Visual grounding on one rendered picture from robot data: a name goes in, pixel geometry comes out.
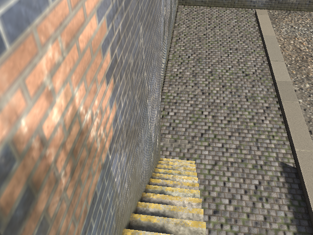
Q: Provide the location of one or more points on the stairs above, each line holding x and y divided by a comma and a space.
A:
171, 203

